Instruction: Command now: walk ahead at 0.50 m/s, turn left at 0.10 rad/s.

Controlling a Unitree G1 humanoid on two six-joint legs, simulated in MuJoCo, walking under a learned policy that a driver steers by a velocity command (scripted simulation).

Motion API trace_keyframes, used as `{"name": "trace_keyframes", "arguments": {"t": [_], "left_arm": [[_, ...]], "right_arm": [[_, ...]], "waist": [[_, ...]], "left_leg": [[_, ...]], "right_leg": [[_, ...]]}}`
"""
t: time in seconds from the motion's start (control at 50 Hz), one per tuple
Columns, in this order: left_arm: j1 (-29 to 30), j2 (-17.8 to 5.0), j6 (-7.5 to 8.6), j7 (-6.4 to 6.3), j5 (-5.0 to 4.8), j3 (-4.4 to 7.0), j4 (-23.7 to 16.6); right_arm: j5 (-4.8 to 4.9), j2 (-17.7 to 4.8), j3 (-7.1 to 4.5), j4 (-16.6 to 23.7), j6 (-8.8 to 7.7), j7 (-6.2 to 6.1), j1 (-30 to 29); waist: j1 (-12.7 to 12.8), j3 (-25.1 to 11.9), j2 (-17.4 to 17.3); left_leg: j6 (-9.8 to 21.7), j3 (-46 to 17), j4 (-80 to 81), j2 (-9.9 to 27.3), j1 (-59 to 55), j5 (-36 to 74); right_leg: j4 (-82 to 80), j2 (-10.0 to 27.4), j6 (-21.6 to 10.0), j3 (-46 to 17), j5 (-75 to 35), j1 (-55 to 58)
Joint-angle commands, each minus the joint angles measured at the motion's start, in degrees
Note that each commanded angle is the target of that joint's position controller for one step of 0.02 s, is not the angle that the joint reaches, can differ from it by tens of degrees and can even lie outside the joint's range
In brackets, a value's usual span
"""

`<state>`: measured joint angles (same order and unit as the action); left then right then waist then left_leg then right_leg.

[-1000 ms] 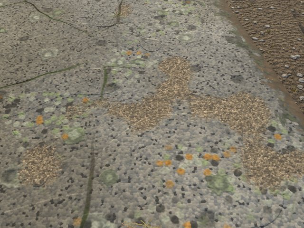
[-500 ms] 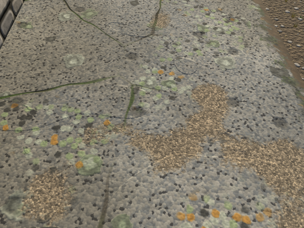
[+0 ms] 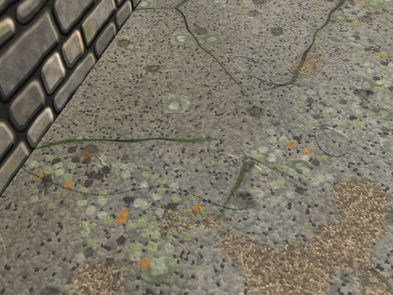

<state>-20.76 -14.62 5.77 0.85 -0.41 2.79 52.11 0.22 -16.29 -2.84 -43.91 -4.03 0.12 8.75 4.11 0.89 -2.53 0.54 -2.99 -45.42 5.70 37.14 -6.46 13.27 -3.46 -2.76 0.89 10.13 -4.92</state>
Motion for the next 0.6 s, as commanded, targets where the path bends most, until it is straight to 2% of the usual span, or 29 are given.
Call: {"name": "trace_keyframes", "arguments": {"t": [0.02,0.06,0.12,0.14,0.16,0.18,0.2,0.22,0.24,0.26,0.28,0.3,0.32,0.36,0.4,0.46,0.52,0.6], "left_arm": [[1.4,-9.8,0.51,-0.48,-0.67,1.89,-3.0],[-1.1,-10.0,0.07,-0.49,-0.92,1.83,-1.7],[-2.4,-10.8,-0.86,-0.74,-1.1,1.99,-0.5],[-2.2,-11.3,-1.23,-0.88,-1.06,2.13,-0.3],[-1.4,-11.9,-1.55,-1.0,-1.04,2.24,-0.4],[-0.8,-11.5,-1.83,-1.1,-0.96,1.99,-0.6],[-0.3,-10.0,-1.79,-1.21,-0.22,1.25,-1.6],[-4.7,-4.6,-0.85,-1.09,0.54,-0.45,-3.4],[-6.2,-4.3,0.41,-0.75,-0.03,-0.8,-2.5],[-2.2,-9.6,1.11,-0.33,-1.52,0.69,-3.5],[2.0,-9.9,1.34,-0.26,-1.89,0.8,-4.6],[4.1,-9.1,1.16,-0.52,-1.2,0.86,-4.9],[4.0,-8.7,0.53,-0.76,-0.45,1.2,-4.8],[2.1,-6.1,-0.8,-0.8,-0.17,0.81,-4.2],[4.0,-5.6,-1.5,-1.06,0.18,0.81,-5.2],[10.1,-5.0,-1.29,-0.9,0.56,0.63,-7.2],[16.4,-3.7,-0.65,-0.17,0.25,-0.01,-8.9],[23.1,-4.1,-0.23,0.99,-0.41,-0.33,-11.6]], "right_arm": [[0.26,-1.0,0.37,4.8,-0.99,0.54,-5.4],[0.69,-1.5,0.39,6.1,-1.09,0.98,-8.7],[0.9,-2.8,0.08,7.8,-1.42,1.73,-11.4],[0.88,-3.6,-0.19,7.8,-1.56,1.9,-10.6],[0.75,-4.7,-0.75,7.2,-1.68,1.91,-7.8],[0.56,-6.6,-1.89,5.2,-1.66,1.65,-1.1],[0.2,-9.8,-3.23,2.7,-1.55,1.11,8.9],[-0.93,-15.4,-4.56,1.6,-0.96,0.61,16.2],[0.06,-13.0,-3.84,0.9,-0.52,0.86,17.7],[0.46,-9.6,-2.66,1.2,-0.5,0.97,14.0],[0.43,-7.9,-2.09,1.9,-0.53,0.97,10.0],[-0.07,-6.5,-1.68,2.3,-0.67,1.24,6.3],[-0.52,-4.9,-1.2,2.5,-1.03,1.47,4.1],[-0.52,-4.9,-1.34,2.1,-1.64,1.71,3.0],[-0.36,-6.0,-1.73,0.9,-2.23,1.49,4.1],[-0.17,-7.0,-1.97,-0.9,-1.99,0.65,6.8],[0.23,-7.9,-2.06,-2.4,-1.58,0.05,9.7],[0.75,-8.8,-2.22,-5.2,-0.67,-0.18,14.5]], "waist": [[-0.4,1.0,6.5],[0.6,1.8,6.7],[-0.2,2.4,7.2],[-1.1,1.8,7.5],[-3.3,0.0,7.8],[-6.8,-4.1,7.2],[-11.0,-11.0,5.5],[-10.9,-19.6,-6.5],[-10.5,-24.0,-13.1],[-10.3,-15.0,-8.0],[-8.9,-8.7,-4.8],[-7.1,-4.5,-1.6],[-5.2,-2.7,-2.1],[-3.1,-2.2,-2.9],[-2.7,-1.0,-1.7],[-4.1,0.6,-0.4],[-6.4,1.8,-0.2],[-8.6,3.4,0.0]], "left_leg": [[-0.5,2.2,9.0,-1.4,-3.5,8.7],[-0.1,2.4,11.8,-2.1,-4.0,9.6],[1.8,2.0,15.2,-2.7,-3.9,5.1],[2.5,2.4,16.3,-3.2,-5.9,3.3],[3.5,3.5,17.5,-4.5,-11.0,2.2],[5.0,4.9,19.0,-5.9,-20.9,2.7],[7.6,1.0,17.0,-1.9,-36.5,4.3],[14.8,-21.2,17.7,12.5,-58.5,0.1],[19.1,-38.5,25.9,17.7,-61.5,-6.7],[16.7,-32.7,27.4,15.6,-54.7,-10.9],[14.6,-24.5,28.7,13.0,-46.3,-9.0],[13.6,-19.3,31.0,10.4,-38.3,-5.6],[12.8,-15.7,33.0,8.4,-33.0,-1.7],[13.4,-11.9,36.1,7.1,-27.4,2.5],[14.1,-8.6,37.8,6.6,-26.1,6.2],[13.2,-4.8,38.6,5.5,-27.3,9.2],[11.5,-1.6,38.9,4.1,-27.8,8.3],[11.1,-2.2,36.7,6.8,-34.8,7.5]], "right_leg": [[-5.8,13.2,-8.5,-6.8,-13.8,-2.6],[-5.0,14.7,-8.3,-7.2,-13.3,-0.4],[-2.3,17.5,-7.1,-8.1,-15.9,5.2],[-0.6,18.0,-6.5,-8.1,-18.8,6.4],[3.1,17.5,-5.8,-7.2,-26.2,6.7],[10.9,15.3,-4.5,-5.0,-33.9,5.3],[23.6,12.5,-2.6,-2.8,-30.0,-2.5],[45.6,4.6,1.3,1.3,-7.5,-24.3],[56.4,1.3,1.7,-4.9,22.9,-34.0],[60.8,5.0,1.1,-6.9,21.0,-39.5],[59.2,7.8,0.6,-5.2,15.6,-39.7],[55.7,9.6,0.9,-4.2,11.4,-37.8],[52.6,11.2,1.2,-4.6,8.4,-34.6],[50.3,11.9,2.0,-4.4,5.5,-30.2],[46.6,12.2,3.0,-4.2,1.3,-31.9],[36.3,11.9,3.7,-3.9,-8.4,-34.5],[25.4,9.9,3.4,-2.1,-16.5,-31.6],[18.8,8.4,2.3,-1.9,-15.7,-32.7]]}}
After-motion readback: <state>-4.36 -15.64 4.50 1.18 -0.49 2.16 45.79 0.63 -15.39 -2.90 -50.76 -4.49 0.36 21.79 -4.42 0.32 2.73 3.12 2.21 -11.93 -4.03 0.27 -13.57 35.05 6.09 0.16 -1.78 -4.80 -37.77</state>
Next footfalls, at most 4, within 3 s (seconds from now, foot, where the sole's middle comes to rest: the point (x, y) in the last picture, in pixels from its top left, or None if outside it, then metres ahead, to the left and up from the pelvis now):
0.20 left None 0.28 0.15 -0.79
0.74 right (248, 267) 0.58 -0.09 -0.79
1.24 left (185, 196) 0.86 0.16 -0.79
1.72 right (252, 193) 0.89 -0.11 -0.79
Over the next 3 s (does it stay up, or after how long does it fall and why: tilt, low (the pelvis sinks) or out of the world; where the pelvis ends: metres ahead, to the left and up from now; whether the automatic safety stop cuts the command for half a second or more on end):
stays up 1.05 -0.06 -0.02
